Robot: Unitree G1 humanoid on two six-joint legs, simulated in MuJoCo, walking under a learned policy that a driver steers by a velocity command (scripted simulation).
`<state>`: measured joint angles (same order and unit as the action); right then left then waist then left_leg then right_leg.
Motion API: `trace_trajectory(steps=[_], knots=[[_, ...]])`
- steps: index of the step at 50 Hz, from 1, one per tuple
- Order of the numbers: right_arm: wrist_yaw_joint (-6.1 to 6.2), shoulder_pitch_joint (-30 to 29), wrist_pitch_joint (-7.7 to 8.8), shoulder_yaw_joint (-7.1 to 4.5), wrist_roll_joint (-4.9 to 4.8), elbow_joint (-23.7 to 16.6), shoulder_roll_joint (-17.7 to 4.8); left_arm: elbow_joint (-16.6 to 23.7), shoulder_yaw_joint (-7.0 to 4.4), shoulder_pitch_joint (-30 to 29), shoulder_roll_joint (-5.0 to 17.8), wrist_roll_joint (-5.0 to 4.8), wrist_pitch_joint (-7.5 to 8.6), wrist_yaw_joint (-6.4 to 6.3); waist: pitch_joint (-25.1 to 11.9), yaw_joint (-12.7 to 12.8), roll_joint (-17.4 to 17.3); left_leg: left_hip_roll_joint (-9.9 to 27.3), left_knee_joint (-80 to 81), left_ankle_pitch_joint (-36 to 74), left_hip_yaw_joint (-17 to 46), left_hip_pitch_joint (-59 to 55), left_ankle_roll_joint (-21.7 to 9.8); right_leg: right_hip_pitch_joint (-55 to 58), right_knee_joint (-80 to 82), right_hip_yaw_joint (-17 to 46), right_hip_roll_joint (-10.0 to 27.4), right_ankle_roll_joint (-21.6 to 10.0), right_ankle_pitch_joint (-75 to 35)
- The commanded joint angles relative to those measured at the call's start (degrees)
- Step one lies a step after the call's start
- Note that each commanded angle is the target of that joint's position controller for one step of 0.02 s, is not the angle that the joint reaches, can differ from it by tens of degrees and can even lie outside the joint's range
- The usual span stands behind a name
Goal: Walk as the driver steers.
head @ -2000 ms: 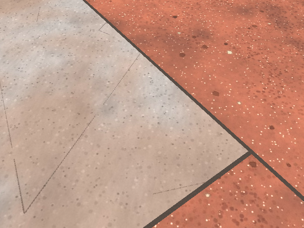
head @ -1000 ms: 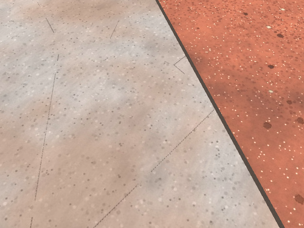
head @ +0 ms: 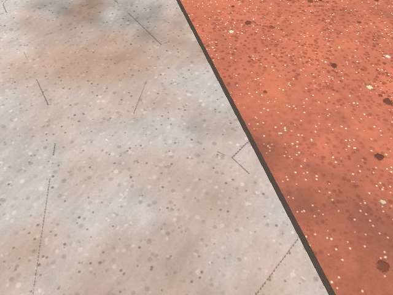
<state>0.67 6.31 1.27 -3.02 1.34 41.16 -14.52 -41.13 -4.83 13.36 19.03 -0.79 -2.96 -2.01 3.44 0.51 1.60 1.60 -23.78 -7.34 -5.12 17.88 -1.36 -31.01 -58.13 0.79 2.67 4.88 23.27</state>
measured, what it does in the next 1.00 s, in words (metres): steps on the spot: right foot, then left foot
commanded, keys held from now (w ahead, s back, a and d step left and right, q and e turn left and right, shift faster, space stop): e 0.42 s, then no key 0.16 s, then q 0.26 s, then w+q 0.16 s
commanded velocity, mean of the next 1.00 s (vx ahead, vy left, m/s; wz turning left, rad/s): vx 0.05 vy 0.00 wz -0.23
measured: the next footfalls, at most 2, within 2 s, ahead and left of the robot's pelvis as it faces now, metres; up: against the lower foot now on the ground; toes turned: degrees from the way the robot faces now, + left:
right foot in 0.18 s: +0.08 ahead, -0.14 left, +0.00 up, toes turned -10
left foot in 0.62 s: +0.13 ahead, +0.08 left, +0.00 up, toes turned -21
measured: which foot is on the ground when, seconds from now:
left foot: down 0.00-0.18, up 0.20-0.60, down 0.62-0.96, up 0.98-1.00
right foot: up 0.00-0.16, down 0.18-1.00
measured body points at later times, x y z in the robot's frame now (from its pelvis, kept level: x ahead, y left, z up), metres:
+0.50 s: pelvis +0.03 -0.04 +0.00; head +0.06 -0.07 +0.45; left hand +0.27 +0.19 -0.07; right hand +0.11 -0.36 -0.11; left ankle +0.10 +0.11 -0.70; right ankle +0.04 -0.13 -0.74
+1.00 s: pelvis +0.07 -0.02 -0.01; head +0.08 -0.02 +0.44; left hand +0.24 +0.24 -0.10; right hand +0.17 -0.32 -0.11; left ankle +0.09 +0.10 -0.73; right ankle +0.04 -0.13 -0.74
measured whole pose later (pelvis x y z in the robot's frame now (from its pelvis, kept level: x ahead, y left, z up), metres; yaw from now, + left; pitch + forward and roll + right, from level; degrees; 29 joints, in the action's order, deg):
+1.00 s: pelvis +0.07 -0.02 -0.01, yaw -10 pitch +0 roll -1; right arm 0.8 10.5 -0.7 -2.8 -1.5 42.4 -17.2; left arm -40.6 -4.3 14.2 16.8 0.5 2.3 -1.4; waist 0.2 1.0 -1.7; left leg -3.4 -40.3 -25.8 8.5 18.6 -2.3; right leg -13.3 -30.3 0.5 -2.0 -1.2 17.3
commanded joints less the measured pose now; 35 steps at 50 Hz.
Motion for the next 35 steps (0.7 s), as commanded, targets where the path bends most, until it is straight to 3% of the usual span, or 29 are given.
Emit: trace_trajectory(steps=[1,5,7,8,9,10,11,12,13,14,15,17,21,27,29,30,31,32,33,34,35], knots=[[0.64,-3.97,0.44,-2.74,-0.48,-3.46,-9.60,4.16,-0.10,2.69,1.72,0.25,-0.02,0.94,-9.37,0.68,-9.11,15.41,8.69,14.65,7.56,-4.72,-12.53,6.45,6.92,-0.07,1.89,-0.93,-5.24],[0.32,-2.86,-0.33,-3.46,-1.73,-1.89,-11.93,6.23,-0.65,0.02,3.89,0.12,-0.61,2.37,-8.58,0.12,-9.27,17.31,6.63,10.57,6.39,-6.92,-10.84,10.10,15.38,-2.02,1.13,-3.39,-5.69],[0.28,-3.16,-0.70,-3.59,-2.82,-1.08,-12.27,6.04,-1.07,1.33,4.08,0.30,-0.69,2.84,-8.26,1.64,-8.36,16.26,2.29,6.66,4.31,-6.30,-7.78,15.35,24.64,-3.93,-0.58,-5.68,-10.51],[0.24,-0.97,-0.88,-3.33,-2.92,0.03,-10.89,5.61,-1.66,2.47,5.24,0.60,-0.63,2.60,-8.25,1.68,-6.30,14.24,-1.96,1.83,2.21,-4.03,-4.75,19.76,28.89,-3.21,-1.74,-7.34,-14.20],[-0.01,2.02,-1.10,-2.68,-1.71,0.93,-8.16,5.88,-2.93,3.86,9.59,0.61,-0.46,1.81,-7.69,0.85,4.27,9.09,-13.78,-7.52,-3.29,2.93,0.53,25.80,35.70,7.02,4.59,-10.72,-27.86],[0.06,0.86,-1.22,-1.81,0.71,-2.08,-6.34,8.30,-3.81,2.33,15.83,1.21,-0.21,1.01,-6.26,-0.39,19.28,-0.35,-29.93,-29.88,-4.77,19.43,6.25,29.87,38.08,27.75,18.56,-21.62,-39.60],[0.58,-4.37,-1.11,-2.66,0.07,-2.79,-8.96,8.31,-3.21,4.43,13.41,2.70,1.09,1.52,-9.53,4.40,11.92,-1.49,-39.88,-31.76,5.57,20.73,5.77,27.03,39.41,29.07,19.07,-25.89,-37.01],[0.75,-4.20,-1.30,-3.03,-1.30,-2.74,-9.63,7.97,-2.67,2.51,12.10,2.67,2.21,1.69,-8.68,2.62,8.70,-0.45,-42.47,-27.03,7.72,21.41,4.68,26.13,39.37,23.97,16.12,-23.44,-34.12],[1.16,-2.35,-1.49,-3.30,-1.48,-1.49,-9.69,8.27,-2.45,-0.90,10.61,1.52,2.70,1.50,-8.03,0.76,5.84,0.40,-41.59,-21.99,8.47,21.57,4.24,25.55,38.78,20.39,13.05,-20.02,-30.56],[1.62,-1.81,-1.64,-3.60,-0.92,-0.78,-10.30,8.76,-1.84,-3.32,8.91,0.60,2.62,1.20,-7.93,0.04,5.18,0.74,-40.40,-18.83,8.89,21.46,4.38,25.15,38.46,18.86,11.72,-18.06,-30.01],[1.69,-1.22,-1.69,-3.72,-0.60,-0.46,-10.29,9.18,-1.39,-4.57,8.32,0.51,2.43,0.82,-8.37,-0.77,5.70,0.12,-41.11,-16.50,8.61,18.86,4.84,23.18,38.20,17.42,10.50,-17.67,-32.83],[1.40,0.01,-1.48,-3.55,-1.06,-0.27,-9.25,9.71,-1.12,-4.53,7.84,0.87,2.12,0.40,-9.96,-1.28,5.49,-1.19,-39.62,-13.54,8.52,16.47,5.53,23.07,37.94,16.53,9.06,-17.83,-34.25],[1.01,-2.41,-1.23,-2.69,-1.34,-1.01,-7.43,9.72,-1.65,-3.23,8.87,0.45,1.63,-0.18,-9.42,0.20,5.89,-2.21,-26.93,-11.65,9.56,14.42,6.51,24.39,37.15,18.90,7.99,-17.81,-28.62],[-0.25,-1.44,-0.89,-2.39,-1.89,-0.84,-8.04,9.28,-1.06,-3.88,7.98,0.97,0.97,0.77,-8.76,1.38,7.56,-2.08,-16.53,-13.51,8.37,4.75,5.49,20.60,35.54,22.51,8.23,-18.16,-27.07],[-0.75,0.07,-0.44,-2.23,-1.85,-0.56,-7.56,8.96,-0.59,-5.09,7.26,0.59,0.82,0.93,-8.50,0.12,7.05,-2.18,-8.78,-10.21,7.67,0.75,4.28,20.28,33.82,23.24,7.21,-17.08,-27.62],[-1.09,2.37,-0.10,-1.91,-1.51,0.28,-6.67,8.70,0.14,-6.06,5.52,0.42,0.82,0.85,-8.89,-1.59,6.27,-1.48,-0.51,-3.00,7.19,-4.33,3.25,19.01,32.75,21.71,6.03,-15.19,-25.69],[-1.26,2.80,0.15,-1.56,-0.47,0.40,-6.96,7.67,1.10,-3.82,2.76,1.00,1.21,0.84,-9.42,-1.13,3.75,1.75,3.96,4.96,10.09,-9.98,1.88,16.58,31.92,19.64,3.84,-11.87,-19.87],[-1.15,2.25,0.24,-1.66,0.58,-0.14,-10.12,6.57,1.93,0.43,0.18,2.70,1.75,0.97,-10.74,2.42,-6.24,10.36,4.95,15.61,19.53,-13.40,-1.39,14.43,25.16,13.26,-1.68,-8.10,-8.57],[-1.25,-2.78,0.25,-0.67,1.10,0.01,-8.52,6.61,1.63,1.66,0.69,2.90,2.08,1.02,-7.71,6.05,-12.38,12.97,4.75,12.15,23.33,-4.66,-7.72,16.80,29.25,8.81,-3.62,-5.27,-1.62],[-1.52,-5.57,0.41,-0.08,0.36,-1.21,-5.97,5.34,1.27,-0.01,3.06,3.54,2.31,0.82,-6.04,4.49,-10.16,9.59,5.58,3.02,21.28,-1.70,-7.06,20.61,31.53,8.26,-2.46,-3.84,-6.09],[-1.63,-3.80,0.56,-0.24,-0.06,-0.57,-6.63,5.29,0.79,-3.37,4.13,3.32,2.40,0.76,-5.35,2.21,-9.61,6.60,5.17,-2.34,19.27,-1.36,-4.45,21.77,31.71,7.68,-3.07,-3.90,-9.60]])
Velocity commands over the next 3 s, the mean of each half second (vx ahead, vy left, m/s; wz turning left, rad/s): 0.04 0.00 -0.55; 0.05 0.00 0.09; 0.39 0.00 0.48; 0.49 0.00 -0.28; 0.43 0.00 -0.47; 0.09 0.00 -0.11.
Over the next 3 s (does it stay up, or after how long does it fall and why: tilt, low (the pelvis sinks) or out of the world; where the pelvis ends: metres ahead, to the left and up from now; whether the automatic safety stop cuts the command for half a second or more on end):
stays up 0.94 0.04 -0.01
